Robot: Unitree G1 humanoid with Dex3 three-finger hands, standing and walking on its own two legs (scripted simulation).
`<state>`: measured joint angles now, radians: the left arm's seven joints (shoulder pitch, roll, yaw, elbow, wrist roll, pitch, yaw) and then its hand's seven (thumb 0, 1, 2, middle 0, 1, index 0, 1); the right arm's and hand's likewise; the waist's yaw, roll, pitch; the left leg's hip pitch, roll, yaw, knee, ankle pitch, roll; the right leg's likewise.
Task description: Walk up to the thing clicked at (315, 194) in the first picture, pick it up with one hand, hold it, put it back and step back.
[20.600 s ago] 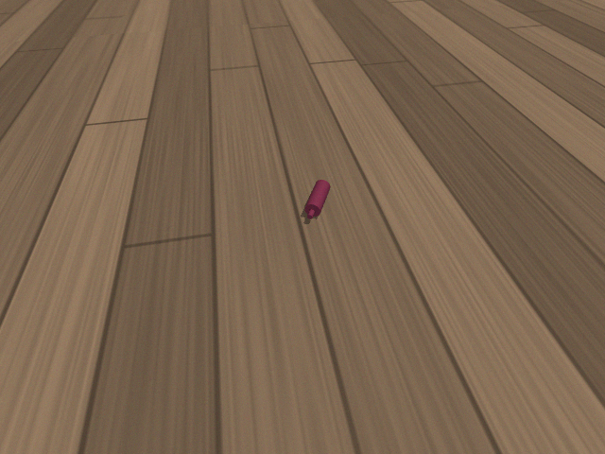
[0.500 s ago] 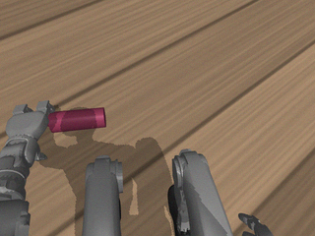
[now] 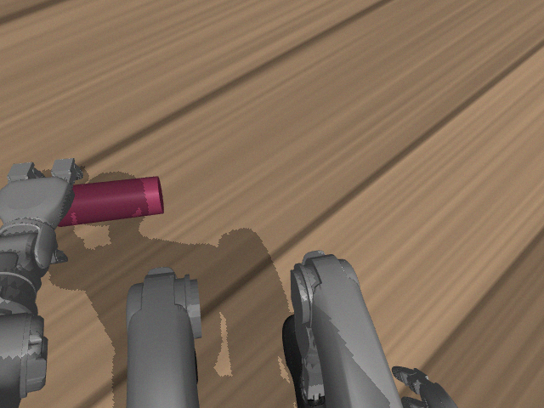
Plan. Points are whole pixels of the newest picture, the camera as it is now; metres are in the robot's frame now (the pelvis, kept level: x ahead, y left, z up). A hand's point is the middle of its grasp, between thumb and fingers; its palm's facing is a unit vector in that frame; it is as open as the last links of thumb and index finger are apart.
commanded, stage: rise first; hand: left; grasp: from above
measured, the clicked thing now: (98, 202) +0.49 +0.29 -0.31
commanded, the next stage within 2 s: approach in 0.44 s
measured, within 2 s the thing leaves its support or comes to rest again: neither
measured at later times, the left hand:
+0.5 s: hand (66, 217) +0.42 +0.30 -0.19, palm faces -0.45 -0.09 -0.89, open 14.1 cm
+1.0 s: hand (108, 170) +0.51 +0.25 -0.20, palm faces -0.36 -0.05 -0.93, open 14.1 cm
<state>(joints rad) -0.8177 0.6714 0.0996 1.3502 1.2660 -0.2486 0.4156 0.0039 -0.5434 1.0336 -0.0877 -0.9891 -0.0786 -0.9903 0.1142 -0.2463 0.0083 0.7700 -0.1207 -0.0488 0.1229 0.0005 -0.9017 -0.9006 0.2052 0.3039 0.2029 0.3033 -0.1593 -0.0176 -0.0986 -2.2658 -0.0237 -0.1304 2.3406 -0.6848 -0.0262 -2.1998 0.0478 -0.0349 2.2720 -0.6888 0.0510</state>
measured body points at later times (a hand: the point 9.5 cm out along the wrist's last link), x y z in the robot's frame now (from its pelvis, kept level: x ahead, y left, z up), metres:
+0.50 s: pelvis +0.00 +0.00 -0.01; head +0.24 +0.06 +0.36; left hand +0.44 +0.30 -0.14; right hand +0.07 -0.28 -0.13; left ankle +0.08 +0.13 -0.32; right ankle +0.10 -0.13 -0.32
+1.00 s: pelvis +0.00 +0.00 -0.03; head +0.26 +0.06 +0.34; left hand +0.52 +0.25 -0.14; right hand +0.03 -0.28 -0.12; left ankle +0.08 +0.13 -0.32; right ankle +0.10 -0.13 -0.32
